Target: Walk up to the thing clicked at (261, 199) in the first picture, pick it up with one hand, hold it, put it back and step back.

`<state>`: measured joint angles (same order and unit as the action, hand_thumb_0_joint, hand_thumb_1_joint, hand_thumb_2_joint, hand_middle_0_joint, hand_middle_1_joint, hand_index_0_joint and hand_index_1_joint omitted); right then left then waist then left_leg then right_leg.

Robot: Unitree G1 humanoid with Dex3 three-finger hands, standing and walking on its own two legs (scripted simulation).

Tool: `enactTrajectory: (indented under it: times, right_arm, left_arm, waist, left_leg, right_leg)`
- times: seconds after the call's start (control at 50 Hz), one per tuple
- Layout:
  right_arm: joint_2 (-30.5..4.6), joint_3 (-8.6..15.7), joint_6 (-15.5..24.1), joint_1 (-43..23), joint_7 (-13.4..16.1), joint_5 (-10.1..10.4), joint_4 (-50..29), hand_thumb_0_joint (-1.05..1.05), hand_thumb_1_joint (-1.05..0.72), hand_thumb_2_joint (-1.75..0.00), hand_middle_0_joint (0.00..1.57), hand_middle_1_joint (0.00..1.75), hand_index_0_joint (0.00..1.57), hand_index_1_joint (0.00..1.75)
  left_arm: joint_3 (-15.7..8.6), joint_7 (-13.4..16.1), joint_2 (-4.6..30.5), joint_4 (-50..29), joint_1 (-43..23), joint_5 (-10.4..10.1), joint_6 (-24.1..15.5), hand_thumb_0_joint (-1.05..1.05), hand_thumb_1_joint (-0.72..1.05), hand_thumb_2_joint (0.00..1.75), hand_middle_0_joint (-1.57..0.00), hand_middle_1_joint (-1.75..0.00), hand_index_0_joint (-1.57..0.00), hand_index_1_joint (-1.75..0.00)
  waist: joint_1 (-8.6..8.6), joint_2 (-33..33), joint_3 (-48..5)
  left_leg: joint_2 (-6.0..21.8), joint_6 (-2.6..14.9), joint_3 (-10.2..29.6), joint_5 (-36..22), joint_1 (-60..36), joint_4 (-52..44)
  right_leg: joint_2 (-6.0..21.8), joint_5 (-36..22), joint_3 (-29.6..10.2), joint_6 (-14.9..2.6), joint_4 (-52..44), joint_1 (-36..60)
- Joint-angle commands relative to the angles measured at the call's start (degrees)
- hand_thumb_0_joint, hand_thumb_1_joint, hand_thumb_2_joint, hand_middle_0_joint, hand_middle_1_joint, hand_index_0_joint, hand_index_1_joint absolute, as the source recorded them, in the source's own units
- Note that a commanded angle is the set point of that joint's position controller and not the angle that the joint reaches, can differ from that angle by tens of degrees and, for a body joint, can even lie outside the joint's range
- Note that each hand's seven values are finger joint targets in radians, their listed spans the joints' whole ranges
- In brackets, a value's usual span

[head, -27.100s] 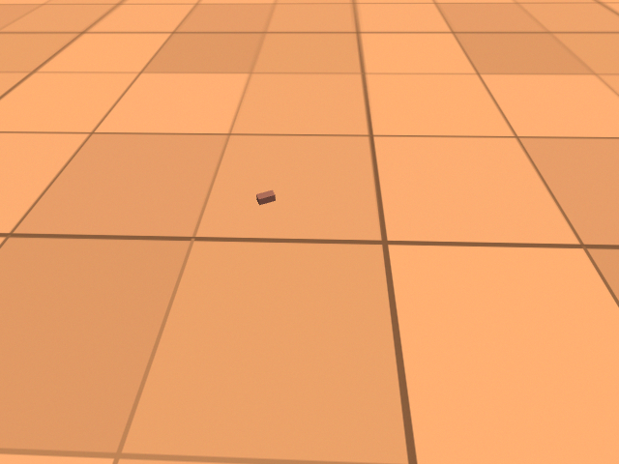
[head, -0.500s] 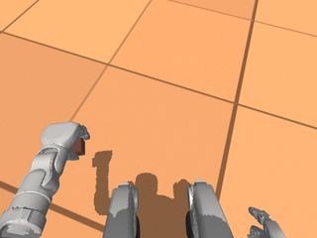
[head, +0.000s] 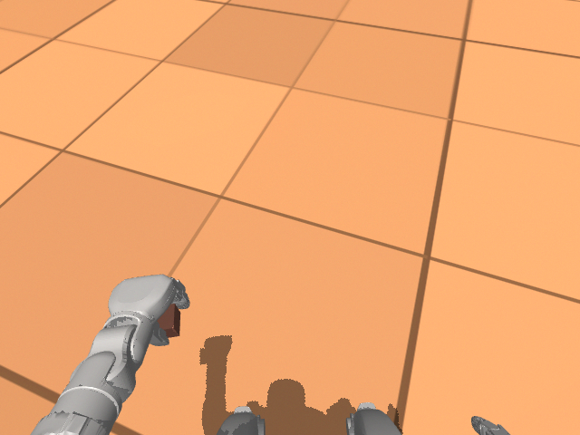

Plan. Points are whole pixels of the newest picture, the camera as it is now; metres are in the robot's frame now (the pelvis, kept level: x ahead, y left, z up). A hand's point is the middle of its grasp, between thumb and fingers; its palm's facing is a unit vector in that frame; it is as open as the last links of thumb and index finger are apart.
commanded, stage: lift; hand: left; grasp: from above
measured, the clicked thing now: (151, 323) +0.33 +0.25 -0.10
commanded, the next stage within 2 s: hold in 0.28 s
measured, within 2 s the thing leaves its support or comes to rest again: neither
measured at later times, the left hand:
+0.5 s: hand (147, 290) +0.35 +0.22 +0.00, palm faces -0.44 -0.07 -0.89, open 7.0 cm
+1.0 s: hand (143, 279) +0.35 +0.22 +0.03, palm faces -0.43 -0.05 -0.90, open 7.0 cm
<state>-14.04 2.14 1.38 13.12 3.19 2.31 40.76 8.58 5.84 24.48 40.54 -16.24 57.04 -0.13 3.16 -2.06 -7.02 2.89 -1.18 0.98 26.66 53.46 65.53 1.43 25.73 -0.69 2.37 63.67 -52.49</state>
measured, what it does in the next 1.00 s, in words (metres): rises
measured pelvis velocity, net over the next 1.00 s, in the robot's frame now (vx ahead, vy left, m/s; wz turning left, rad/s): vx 0.04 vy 0.00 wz -0.02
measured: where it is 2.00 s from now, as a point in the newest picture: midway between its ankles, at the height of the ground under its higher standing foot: outside the picture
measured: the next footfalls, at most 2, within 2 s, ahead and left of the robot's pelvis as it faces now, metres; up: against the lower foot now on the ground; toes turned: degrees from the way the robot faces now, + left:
none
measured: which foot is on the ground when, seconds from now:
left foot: down 0.00-1.00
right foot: down 0.00-1.00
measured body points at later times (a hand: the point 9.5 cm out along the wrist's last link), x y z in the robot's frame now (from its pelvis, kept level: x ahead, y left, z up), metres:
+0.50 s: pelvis +0.03 +0.00 +0.06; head +0.07 +0.00 +0.51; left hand +0.37 +0.23 +0.05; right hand +0.14 -0.26 -0.06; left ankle +0.05 +0.13 -0.65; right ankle +0.05 -0.15 -0.65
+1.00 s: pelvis +0.04 +0.00 +0.07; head +0.05 -0.02 +0.52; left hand +0.36 +0.22 +0.08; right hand +0.16 -0.26 -0.04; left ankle +0.05 +0.13 -0.65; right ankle +0.05 -0.15 -0.65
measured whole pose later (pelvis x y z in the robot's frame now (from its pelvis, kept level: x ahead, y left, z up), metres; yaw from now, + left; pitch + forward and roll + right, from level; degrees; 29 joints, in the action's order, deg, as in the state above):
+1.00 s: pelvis +0.04 +0.00 +0.07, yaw -1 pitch +4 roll +0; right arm -14.5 2.8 -2.2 13.1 1.9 3.1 39.1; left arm 11.7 -0.2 22.6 37.7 -14.9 56.8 1.0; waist 0.7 -2.3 -3.3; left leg 2.2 -0.9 -2.2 18.2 23.9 37.7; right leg 2.2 17.5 -2.4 2.6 37.6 -24.6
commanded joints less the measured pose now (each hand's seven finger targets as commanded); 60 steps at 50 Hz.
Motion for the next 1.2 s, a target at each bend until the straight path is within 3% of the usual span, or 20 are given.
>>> enactTrajectory:
  times: [0.0, 0.04, 0.06, 0.1, 0.12, 0.24, 0.32, 0.36, 0.4, 0.42, 0.44, 0.46, 0.58, 0.68, 0.7, 0.72, 0.96, 1.12, 1.18]
  right_arm:
    - [-8.03, 2.79, 2.03, 0.44, 0.52, -0.01, -5.6, 0.0, -0.9, -0.9, 0.2, 0.3, 0.2, 0.3]
    - [-7.97, 2.78, 1.95, 0.66, 0.42, 0.01, -5.26, 0.0, -0.9, -0.9, 0.2, 0.3, 0.2, 0.3]
    - [-8.25, 2.95, 1.92, 1.17, 0.39, -0.06, -4.96, 0.0, -0.9, -0.9, 0.2, 0.3, 0.2, 0.3]
    - [-7.78, 2.93, 1.86, 1.33, 0.32, -0.11, -4.59, 0.0, -0.9, -0.9, 0.2, 0.3, 0.2, 0.3]
    - [-7.8, 2.78, 1.81, 1.39, 0.32, -0.06, -4.46, 0.0, -0.9, -0.9, 0.2, 0.3, 0.2, 0.3]
    - [-7.7, 2.85, 1.55, 0.59, -0.01, 0.04, -5.36, 0.0, -0.9, -0.9, 0.2, 0.3, 0.2, 0.3]
    - [-7.69, 3.03, 1.21, 0.49, -0.13, 0.02, -5.57, 0.0, -0.9, -0.9, 0.2, 0.3, 0.2, 0.3]
    - [-7.85, 2.98, 1.1, 0.31, -0.19, 0.13, -5.68, 0.0, -0.9, -0.9, 0.2, 0.3, 0.2, 0.3]
    - [-8.04, 3.1, 0.82, 0.24, -0.19, 0.22, -5.81, 0.0, -0.9, -0.9, 0.2, 0.3, 0.2, 0.3]
    - [-8.02, 3.02, 0.74, 0.56, -0.26, 0.09, -5.72, 0.0, -0.9, -0.9, 0.2, 0.3, 0.2, 0.3]
    - [-8.06, 3.05, 0.6, -0.09, -0.27, 0.22, -6.07, 0.0, -0.9, -0.9, 0.2, 0.3, 0.2, 0.3]
    - [-8.2, 3.13, 0.54, -0.07, -0.34, 0.13, -6.04, 0.0, -0.9, -0.9, 0.2, 0.3, 0.2, 0.3]
    - [-8.06, 3.19, -0.1, -0.55, -0.51, 0.4, -6.33, 0.0, -0.9, -0.9, 0.2, 0.3, 0.2, 0.3]
    - [-8.22, 3.23, -0.55, -1.03, -0.71, 0.48, -7.24, 0.0, -0.89, -0.9, 0.2, 0.3, 0.2, 0.3]
    - [-8.37, 3.33, -0.69, -1.22, -0.67, 0.6, -7.46, 0.0, -0.89, -0.9, 0.2, 0.3, 0.2, 0.3]
    - [-8.25, 3.25, -0.8, -1.32, -0.67, 0.45, -7.38, 0.0, -0.89, -0.9, 0.2, 0.3, 0.2, 0.3]
    - [-8.31, 2.92, -1.6, -3.31, -0.76, 0.77, -9.24, 0.0, -0.89, -0.9, 0.2, 0.3, 0.2, 0.3]
    - [-7.76, 2.31, -1.7, -5.51, -0.5, 0.91, -10.21, 0.0, -0.9, -0.9, 0.2, 0.3, 0.2, 0.3]
    - [-7.84, 2.27, -1.64, -5.51, -0.27, 0.95, -10.11, 0.0, -0.9, -0.9, 0.2, 0.3, 0.2, 0.3]
  left_arm:
    - [-4.94, 3.55, 12.0, -8.44, -17.33, 0.16, 0.93, 0.0, 0.82, 0.29, -1.21, -0.2, -1.21, -0.2]
    - [-3.97, 3.38, 10.97, -7.98, -16.99, -0.21, 1.45, 0.0, 0.84, 0.31, -1.23, -0.2, -1.23, -0.2]
    - [-4.81, 3.48, 11.47, -7.12, -16.25, -0.16, 1.76, 0.0, 0.83, 0.33, -1.23, -0.2, -1.23, -0.21]
    - [-3.09, 3.34, 9.49, -7.58, -18.23, -0.78, 2.19, 0.0, 0.81, 0.34, -1.21, -0.21, -1.21, -0.21]
    - [-3.27, 3.31, 10.32, -6.51, -17.6, -0.41, 2.49, 0.0, 0.8, 0.32, -1.21, -0.2, -1.21, -0.21]
    - [-2.15, 1.89, 8.92, -5.87, -16.15, -0.63, 2.48, 0.0, 0.8, 0.29, -1.22, -0.15, -1.21, -0.16]
    - [-2.86, 1.12, 10.06, -7.92, -17.42, -0.02, 2.04, 0.0, 0.78, 0.3, -1.2, -0.18, -1.19, -0.19]
    - [-1.8, 0.83, 8.77, -8.04, -18.09, -0.19, 1.72, 0.0, 0.8, 0.31, -1.22, -0.16, -1.21, -0.17]
    - [-2.66, 0.89, 9.89, -7.59, -17.39, 0.3, 1.59, 0.0, 0.82, 0.28, -1.22, -0.17, -1.22, -0.17]
    - [-2.51, 0.89, 9.43, -7.69, -17.91, 0.24, 1.57, 0.0, 0.81, 0.29, -1.22, -0.17, -1.22, -0.17]
    - [-2.57, 0.86, 10.07, -9.26, -18.5, 0.48, 1.6, 0.0, 0.82, 0.32, -1.23, -0.16, -1.22, -0.17]
    - [-2.4, 0.73, 9.56, -7.86, -17.98, 0.53, 1.53, 0.0, 0.83, 0.31, -1.24, -0.17, -1.23, -0.17]
    - [-1.38, -0.96, 8.74, -9.07, -17.18, 0.45, 1.64, 0.0, 0.83, 0.29, -1.23, -0.15, -1.23, -0.15]
    - [-1.75, -2.42, 9.05, -10.56, -17.0, 0.2, 1.24, 0.0, 0.84, 0.3, -1.23, -0.14, -1.23, -0.15]
    - [-2.32, -2.63, 9.68, -11.4, -16.7, 0.3, 1.19, 0.0, 0.84, 0.3, -1.24, -0.12, -1.24, -0.13]
    - [-1.98, -2.81, 9.38, -10.82, -16.28, 0.41, 1.29, 0.0, 0.85, 0.29, -1.24, -0.12, -1.24, -0.13]
    - [-2.4, -3.77, 9.37, -13.33, -16.29, -0.02, 1.28, 0.0, 0.87, 0.31, -1.26, -0.12, -1.25, -0.13]
    - [-1.99, -5.23, 9.09, -14.67, -14.68, -0.23, 1.61, 0.0, 0.91, 0.23, -1.28, -0.11, -1.28, -0.1]
    - [-2.46, -5.51, 9.56, -16.8, -15.73, -0.38, 1.24, 0.0, 0.89, 0.22, -1.25, -0.13, -1.26, -0.12]
  waist:
    - [-0.45, -0.7, -17.15]
    - [-0.29, -0.5, -17.37]
    - [-0.6, -0.31, -17.35]
    - [-0.12, -0.41, -17.34]
    - [-0.36, 0.56, -16.61]
    - [-0.9, 0.14, -12.86]
    - [-1.43, -0.64, -14.84]
    - [-0.84, -0.32, -13.69]
    - [-1.31, 0.19, -13.25]
    - [-0.75, 0.37, -13.58]
    - [-1.6, -0.08, -13.5]
    - [-1.08, 0.13, -12.6]
    - [-1.64, 0.65, -12.61]
    - [-1.85, 0.2, -12.8]
    - [-2.53, -0.67, -12.9]
    - [-2.01, -0.35, -12.35]
    - [-2.54, 0.28, -10.23]
    - [-3.04, 2.51, -7.53]
    - [-3.05, 1.81, -8.97]
  left_leg:
    - [-3.21, 1.26, -0.91, -6.73, -16.78, -14.84]
    - [-3.31, 1.23, -1.11, -10.06, -19.39, -15.82]
    - [-3.25, 1.15, -0.95, -11.37, -20.45, -16.61]
    - [-3.18, 1.09, -0.92, -13.65, -22.24, -17.67]
    - [-3.29, 1.19, -0.88, -14.56, -22.33, -18.31]
    - [-3.43, 1.11, -1.59, -13.92, -25.09, -22.97]
    - [-3.37, 0.91, -1.63, -18.44, -28.6, -24.59]
    - [-3.19, 0.91, -1.73, -18.6, -30.15, -25.73]
    - [-3.27, 0.97, -1.98, -19.32, -30.92, -26.5]
    - [-3.23, 0.96, -1.81, -19.78, -31.19, -26.56]
    - [-3.36, 0.99, -2.06, -20.09, -31.71, -27.22]
    - [-3.43, 0.97, -2.05, -19.39, -31.69, -27.47]
    - [-3.3, 0.97, -2.4, -23.24, -34.45, -29.09]
    - [-3.39, 0.89, -2.62, -24.36, -35.52, -30.12]
    - [-3.29, 0.74, -2.81, -25.35, -36.38, -30.48]
    - [-3.2, 0.77, -2.66, -25.99, -36.31, -30.39]
    - [-3.4, 1.13, -3.23, -22.33, -37.52, -33.19]
    - [-3.92, 1.78, -3.73, -16.92, -37.08, -34.82]
    - [-3.69, 1.6, -3.44, -17.98, -38.56, -35.25]
  right_leg:
    - [-3.08, -6.35, 0.58, -2.73, -15.22, 14.28]
    - [-2.95, -9.76, 0.39, -2.49, -16.65, 16.56]
    - [-2.97, -10.98, 0.45, -2.48, -17.15, 17.51]
    - [-2.96, -13.42, 0.31, -2.35, -18.17, 18.93]
    - [-2.92, -14.28, 0.32, -2.27, -18.94, 19.9]
    - [-2.91, -13.19, 0.2, -2.39, -23.2, 22.84]
    - [-3.08, -16.86, 0.4, -2.52, -24.17, 25.74]
    - [-3.16, -16.92, 0.65, -2.63, -24.98, 25.71]
    - [-3.12, -17.64, 0.64, -2.61, -25.86, 26.68]
    - [-3.13, -18.02, 0.62, -2.56, -26.01, 26.85]
    - [-3.11, -18.41, 0.54, -2.57, -26.58, 27.84]
    - [-3.12, -17.66, 0.54, -2.54, -27.02, 27.71]
    - [-3.33, -20.99, 0.68, -2.59, -28.13, 29.9]
    - [-3.36, -21.68, 0.74, -2.65, -28.86, 31.46]
    - [-3.49, -22.3, 0.85, -2.82, -28.74, 31.9]
    - [-3.55, -22.75, 0.95, -2.74, -28.9, 31.68]
    - [-3.26, -19.65, 0.64, -2.58, -31.46, 33.02]
    - [-2.51, -15.05, -0.15, -2.02, -34.24, 33.09]
    - [-2.77, -15.59, -0.05, -2.18, -34.1, 33.82]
